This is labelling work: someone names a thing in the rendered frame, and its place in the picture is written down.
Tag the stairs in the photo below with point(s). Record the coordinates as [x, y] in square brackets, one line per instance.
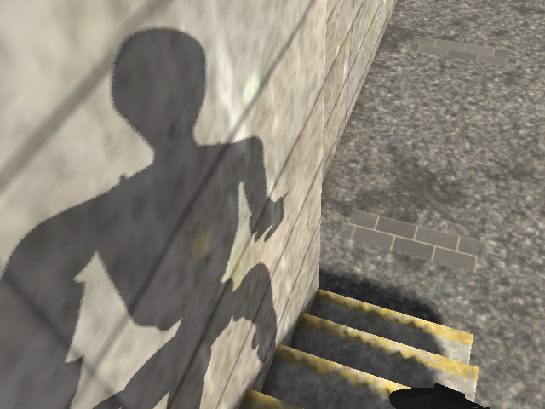
[348, 354]

